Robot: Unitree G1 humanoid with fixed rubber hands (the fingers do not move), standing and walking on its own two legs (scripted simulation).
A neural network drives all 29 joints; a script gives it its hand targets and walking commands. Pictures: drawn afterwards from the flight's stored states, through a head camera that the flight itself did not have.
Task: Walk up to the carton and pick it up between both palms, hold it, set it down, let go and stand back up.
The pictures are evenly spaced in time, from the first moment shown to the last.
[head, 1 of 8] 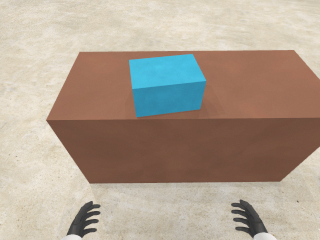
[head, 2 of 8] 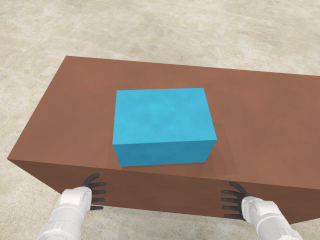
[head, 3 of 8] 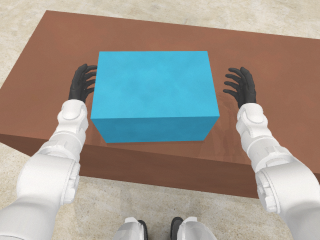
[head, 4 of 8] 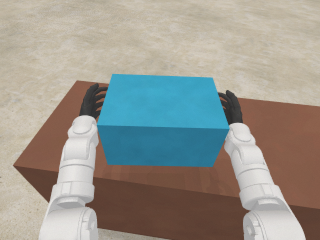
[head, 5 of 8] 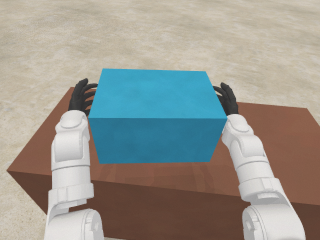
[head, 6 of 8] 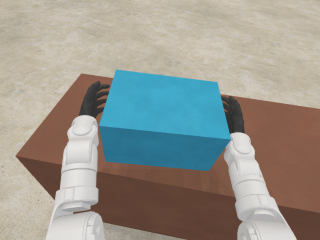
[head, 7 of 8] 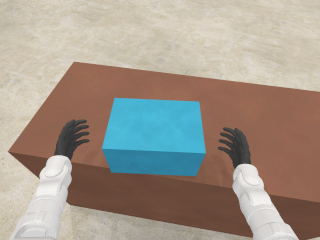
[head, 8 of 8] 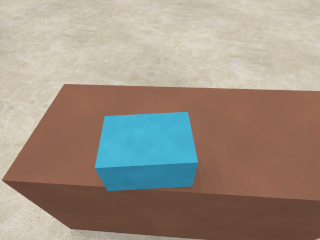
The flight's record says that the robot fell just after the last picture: no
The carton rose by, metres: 0.22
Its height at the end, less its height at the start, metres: +0.00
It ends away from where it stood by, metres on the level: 0.03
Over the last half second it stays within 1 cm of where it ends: yes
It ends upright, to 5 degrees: yes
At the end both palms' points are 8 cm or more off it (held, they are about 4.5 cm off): yes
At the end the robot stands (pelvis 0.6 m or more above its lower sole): yes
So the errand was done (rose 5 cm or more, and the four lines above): yes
